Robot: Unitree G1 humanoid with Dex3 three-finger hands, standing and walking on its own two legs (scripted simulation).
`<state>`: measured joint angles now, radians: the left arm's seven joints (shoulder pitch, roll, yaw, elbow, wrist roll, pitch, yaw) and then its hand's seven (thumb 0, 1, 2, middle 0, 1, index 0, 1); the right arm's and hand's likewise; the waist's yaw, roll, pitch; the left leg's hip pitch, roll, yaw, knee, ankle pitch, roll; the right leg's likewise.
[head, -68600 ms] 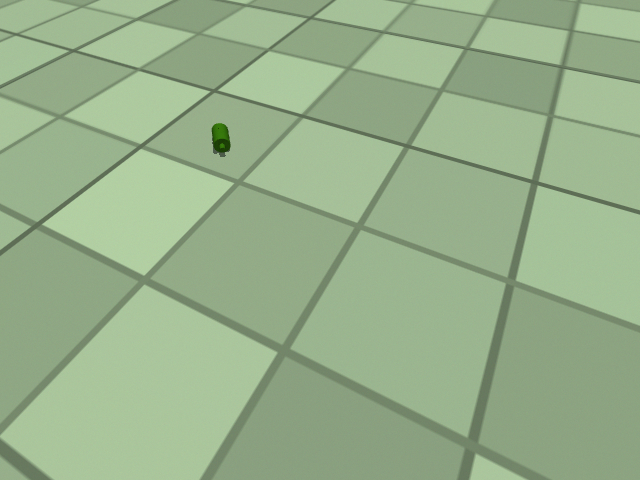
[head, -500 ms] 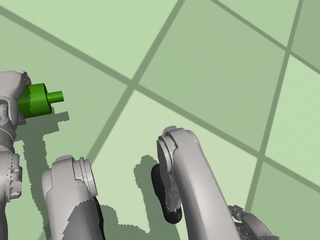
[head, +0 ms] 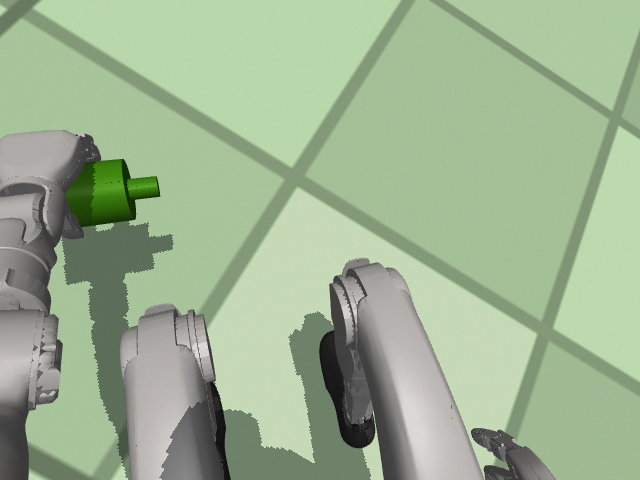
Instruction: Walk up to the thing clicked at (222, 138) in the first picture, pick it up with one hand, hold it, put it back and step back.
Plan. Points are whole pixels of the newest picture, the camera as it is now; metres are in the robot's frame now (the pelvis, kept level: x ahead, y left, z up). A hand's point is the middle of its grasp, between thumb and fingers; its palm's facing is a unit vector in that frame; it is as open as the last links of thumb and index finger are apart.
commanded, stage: lift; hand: left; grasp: from above
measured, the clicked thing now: (87, 194) +0.50 +0.23 -0.17
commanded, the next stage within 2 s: hold in 1.50 s
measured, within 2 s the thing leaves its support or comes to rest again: neither
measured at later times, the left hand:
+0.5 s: hand out of the picture +0.42 +0.26 +0.01, palm faces -0.43 -0.05 -0.90, open 10.8 cm
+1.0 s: hand out of the picture +0.36 +0.24 +0.21, palm faces -0.46 -0.08 -0.88, open 10.7 cm
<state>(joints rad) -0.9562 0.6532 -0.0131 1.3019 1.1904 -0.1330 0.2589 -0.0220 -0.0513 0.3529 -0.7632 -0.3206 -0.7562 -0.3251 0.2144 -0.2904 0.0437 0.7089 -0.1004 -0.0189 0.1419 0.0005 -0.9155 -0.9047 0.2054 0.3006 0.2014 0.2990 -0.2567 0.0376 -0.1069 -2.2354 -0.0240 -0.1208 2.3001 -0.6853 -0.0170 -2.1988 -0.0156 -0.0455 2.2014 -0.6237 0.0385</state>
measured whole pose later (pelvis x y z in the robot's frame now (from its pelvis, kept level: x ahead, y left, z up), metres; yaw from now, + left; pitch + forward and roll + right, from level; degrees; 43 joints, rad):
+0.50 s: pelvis +0.00 +0.01 +0.11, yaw +2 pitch +33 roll -5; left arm -0.62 0.56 -0.09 0.85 1.05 -0.09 0.09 -0.02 -0.07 0.39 -0.75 -0.36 -0.74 -0.36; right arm 0.19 -0.27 -0.02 0.64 -0.01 0.06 0.05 0.00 -0.91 -0.90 0.21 0.30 0.20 0.30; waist -0.13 0.05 -0.20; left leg -1.88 -0.01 -0.08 1.96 -0.66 0.00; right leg -1.85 -0.02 -0.03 1.88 -0.60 0.04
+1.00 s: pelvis +0.03 +0.00 +0.28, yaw +4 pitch +19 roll -2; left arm -0.36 0.46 -0.16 0.77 1.01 -0.06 0.07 -0.02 -0.06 0.35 -0.78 -0.29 -0.78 -0.29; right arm 0.23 -0.24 -0.02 0.70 0.04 0.01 -0.05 0.00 -0.90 -0.90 0.21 0.30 0.20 0.30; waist -0.09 0.04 -0.17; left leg -1.13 0.02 -0.04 1.33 -0.53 -0.01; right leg -1.13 -0.01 -0.01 1.28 -0.47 0.03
